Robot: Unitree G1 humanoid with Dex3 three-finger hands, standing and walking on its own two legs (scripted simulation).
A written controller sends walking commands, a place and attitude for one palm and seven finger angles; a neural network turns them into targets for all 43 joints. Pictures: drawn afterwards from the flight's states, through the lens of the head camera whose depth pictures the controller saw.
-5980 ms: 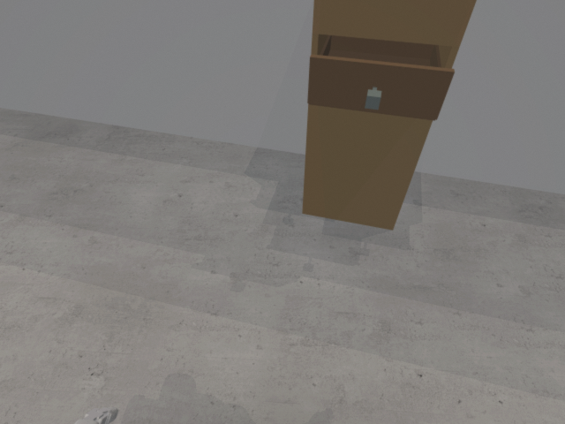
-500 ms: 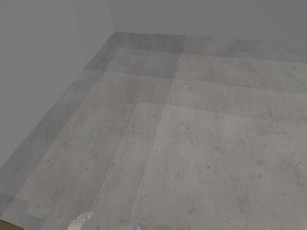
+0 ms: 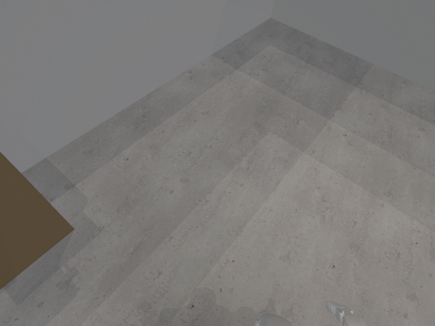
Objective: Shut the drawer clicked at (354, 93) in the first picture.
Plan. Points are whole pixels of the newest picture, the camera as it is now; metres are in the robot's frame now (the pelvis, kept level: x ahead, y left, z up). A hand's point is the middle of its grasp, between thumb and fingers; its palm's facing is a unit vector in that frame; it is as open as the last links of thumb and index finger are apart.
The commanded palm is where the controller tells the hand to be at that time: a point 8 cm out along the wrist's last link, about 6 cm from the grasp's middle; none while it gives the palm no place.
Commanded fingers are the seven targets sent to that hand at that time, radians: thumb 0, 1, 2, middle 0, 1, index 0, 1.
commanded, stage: turn to face it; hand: left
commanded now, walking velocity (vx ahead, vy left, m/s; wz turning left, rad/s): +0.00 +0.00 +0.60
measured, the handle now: out of the picture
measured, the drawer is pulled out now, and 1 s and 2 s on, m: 0.16 0.16 0.16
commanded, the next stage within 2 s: take the last steps up to it in 1.50 s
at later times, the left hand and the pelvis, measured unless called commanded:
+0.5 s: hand out of the picture +0.09 +0.17 -0.13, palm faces +0.27 -0.91 -0.30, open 7.4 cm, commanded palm none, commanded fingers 0.00 0.90 0.90 -0.20 -0.30 -0.20 -0.30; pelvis +0.02 -0.05 +0.00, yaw +18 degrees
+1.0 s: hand out of the picture -0.10 +0.21 -0.18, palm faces +0.61 -0.75 -0.25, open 7.4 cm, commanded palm none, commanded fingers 0.00 0.90 0.90 -0.20 -0.30 -0.20 -0.30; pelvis +0.00 +0.01 +0.00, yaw +36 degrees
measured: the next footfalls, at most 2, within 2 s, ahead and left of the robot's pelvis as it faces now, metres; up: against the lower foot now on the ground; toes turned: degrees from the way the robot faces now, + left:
right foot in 0.34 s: +0.06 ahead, -0.14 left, +0.00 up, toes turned +10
left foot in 0.84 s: +0.00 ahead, +0.10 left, +0.00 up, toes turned +38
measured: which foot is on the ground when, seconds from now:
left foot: down 0.00-0.36, up 0.38-0.82, down 0.84-1.00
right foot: up 0.00-0.32, down 0.34-0.84, up 0.86-1.00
